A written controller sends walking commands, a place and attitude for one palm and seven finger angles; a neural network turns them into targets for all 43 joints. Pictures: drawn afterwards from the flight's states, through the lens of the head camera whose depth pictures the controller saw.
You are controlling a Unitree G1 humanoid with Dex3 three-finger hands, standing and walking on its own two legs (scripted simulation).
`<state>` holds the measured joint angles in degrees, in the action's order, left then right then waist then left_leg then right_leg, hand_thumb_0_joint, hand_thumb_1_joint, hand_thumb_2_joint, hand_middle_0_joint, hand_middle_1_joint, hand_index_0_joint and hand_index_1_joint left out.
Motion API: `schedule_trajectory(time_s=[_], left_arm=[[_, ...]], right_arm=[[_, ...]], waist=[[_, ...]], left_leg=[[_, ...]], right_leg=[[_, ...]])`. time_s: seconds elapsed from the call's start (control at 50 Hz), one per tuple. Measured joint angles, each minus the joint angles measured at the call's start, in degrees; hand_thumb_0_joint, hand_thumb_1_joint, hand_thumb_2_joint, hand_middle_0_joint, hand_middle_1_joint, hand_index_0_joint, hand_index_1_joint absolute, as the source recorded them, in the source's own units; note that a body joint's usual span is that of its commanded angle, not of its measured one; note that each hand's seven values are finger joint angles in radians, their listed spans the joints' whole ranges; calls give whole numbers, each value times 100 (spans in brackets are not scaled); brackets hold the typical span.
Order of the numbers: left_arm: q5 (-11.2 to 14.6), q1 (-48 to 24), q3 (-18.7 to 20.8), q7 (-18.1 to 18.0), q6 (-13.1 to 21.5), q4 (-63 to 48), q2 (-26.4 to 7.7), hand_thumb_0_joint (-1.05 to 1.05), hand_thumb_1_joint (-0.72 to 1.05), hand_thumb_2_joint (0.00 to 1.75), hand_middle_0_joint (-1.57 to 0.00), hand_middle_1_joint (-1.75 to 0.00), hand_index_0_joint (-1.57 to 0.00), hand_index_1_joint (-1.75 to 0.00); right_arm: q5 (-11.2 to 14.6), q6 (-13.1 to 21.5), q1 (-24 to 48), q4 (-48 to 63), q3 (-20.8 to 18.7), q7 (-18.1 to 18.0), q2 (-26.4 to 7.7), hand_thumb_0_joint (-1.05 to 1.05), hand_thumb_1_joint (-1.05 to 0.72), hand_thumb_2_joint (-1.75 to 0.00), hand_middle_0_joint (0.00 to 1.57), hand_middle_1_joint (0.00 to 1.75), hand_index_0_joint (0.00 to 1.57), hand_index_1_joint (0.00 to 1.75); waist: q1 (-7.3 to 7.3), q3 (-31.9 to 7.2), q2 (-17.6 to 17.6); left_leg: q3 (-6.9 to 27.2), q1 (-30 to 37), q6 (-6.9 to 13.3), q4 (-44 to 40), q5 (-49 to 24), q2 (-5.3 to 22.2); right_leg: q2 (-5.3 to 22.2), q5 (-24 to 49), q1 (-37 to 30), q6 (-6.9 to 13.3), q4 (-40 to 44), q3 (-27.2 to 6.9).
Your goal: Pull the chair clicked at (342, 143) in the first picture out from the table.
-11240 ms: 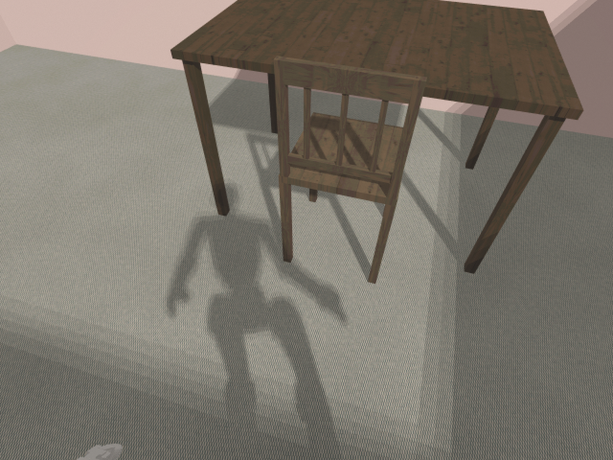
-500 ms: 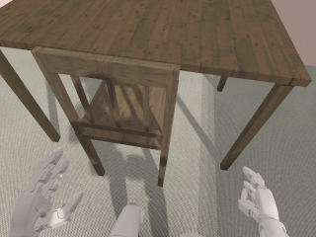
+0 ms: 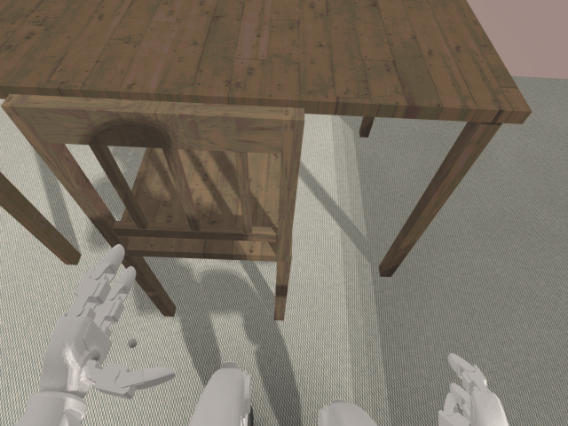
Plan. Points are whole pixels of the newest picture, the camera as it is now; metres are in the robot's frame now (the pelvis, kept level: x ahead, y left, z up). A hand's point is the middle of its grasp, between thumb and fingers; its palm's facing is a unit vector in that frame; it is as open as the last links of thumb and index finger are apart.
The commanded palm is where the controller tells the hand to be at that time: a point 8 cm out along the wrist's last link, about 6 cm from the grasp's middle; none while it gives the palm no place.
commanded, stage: raise the hand toward the chair's back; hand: left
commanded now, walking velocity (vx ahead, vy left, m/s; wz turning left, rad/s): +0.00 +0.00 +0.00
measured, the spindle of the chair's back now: (184, 192) +0.47 +0.20 -0.01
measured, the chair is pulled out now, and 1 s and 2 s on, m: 0.00 0.00 0.00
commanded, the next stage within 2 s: aim the fingers beside a spindle in 1.04 s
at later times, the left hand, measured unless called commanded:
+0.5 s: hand (93, 317) +0.23 +0.23 +0.07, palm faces +0.04 -1.00 -0.07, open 16.9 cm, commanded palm +0.22 +0.29 +0.07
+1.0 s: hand (125, 312) +0.24 +0.21 +0.06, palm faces +0.02 -1.00 -0.07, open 16.9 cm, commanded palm +0.22 +0.27 +0.07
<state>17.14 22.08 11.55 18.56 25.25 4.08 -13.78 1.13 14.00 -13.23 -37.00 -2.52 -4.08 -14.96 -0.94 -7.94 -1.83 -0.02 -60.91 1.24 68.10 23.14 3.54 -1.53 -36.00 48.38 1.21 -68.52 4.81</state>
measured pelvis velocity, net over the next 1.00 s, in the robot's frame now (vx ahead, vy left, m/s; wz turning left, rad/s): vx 0.01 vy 0.00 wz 0.02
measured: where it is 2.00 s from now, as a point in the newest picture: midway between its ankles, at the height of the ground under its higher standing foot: outside the picture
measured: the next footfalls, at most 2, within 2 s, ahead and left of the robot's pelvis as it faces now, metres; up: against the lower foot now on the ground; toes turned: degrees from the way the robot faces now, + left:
none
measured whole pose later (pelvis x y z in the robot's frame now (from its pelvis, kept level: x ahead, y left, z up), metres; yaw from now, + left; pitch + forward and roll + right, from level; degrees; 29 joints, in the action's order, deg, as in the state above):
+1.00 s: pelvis +0.01 +0.00 +0.02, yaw +1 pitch +13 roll -4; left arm 15.2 17.7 11.1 14.2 20.4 4.3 -15.7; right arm 0.8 11.4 -13.1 -32.8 1.2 -2.5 -14.0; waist -1.6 -7.6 -2.7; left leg 0.6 -54.7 1.2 63.2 22.0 3.0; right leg -1.5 -34.1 41.5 1.1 -62.3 5.4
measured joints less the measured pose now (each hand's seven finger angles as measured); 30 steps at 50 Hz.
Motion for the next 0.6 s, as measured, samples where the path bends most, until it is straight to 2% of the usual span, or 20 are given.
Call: schedule_trajectory(time_s=[0.1, 0.2, 0.34, 0.5, 0.6], left_arm=[[-120, 69, -121, -353, -204, -504, -34, 0, -26, 41, -9, -12, -9, -12], [-243, -11, -90, -656, -262, -668, -59, 0, -37, 36, -8, -10, -8, -10], [-312, -234, -213, -463, -664, -295, -109, -1, -46, 32, -7, -8, -7, -8], [-316, -355, -66, -567, -451, -575, -215, -1, -50, 30, -7, -8, -6, -8], [-259, -564, 50, -437, -666, -254, -296, -1, -50, 30, -6, -8, -6, -8]], right_arm=[[-20, 31, 198, 198, 54, 34, 141, 1, -91, -90, 20, 30, 20, 30], [-56, -111, 352, 428, 232, 137, 293, 1, -90, -90, 20, 30, 20, 30], [-72, -272, 372, 715, 524, 154, 345, 1, -90, -90, 21, 30, 21, 30], [-127, -314, 157, 600, 561, 163, 292, 1, -90, -90, 21, 30, 21, 31], [-69, -400, 41, 516, 525, 149, 191, 1, -90, -90, 21, 30, 21, 31]], waist=[[-15, 7, 62], [31, -63, 2], [113, 16, -28], [94, 71, 11], [5, 63, -46]], left_leg=[[-12, 167, 69, -90, 1, -28], [-14, 353, 133, -231, -37, -82], [-13, 423, 197, -311, -93, -131], [14, 477, 190, -330, -96, -132], [14, 536, 179, -401, -125, -121]], right_leg=[[20, 70, -212, -68, 192, -8], [63, 152, -442, -143, 413, 0], [104, 225, -541, -205, 533, 13], [95, 243, -616, -205, 585, 36], [81, 275, -662, -195, 650, 32]])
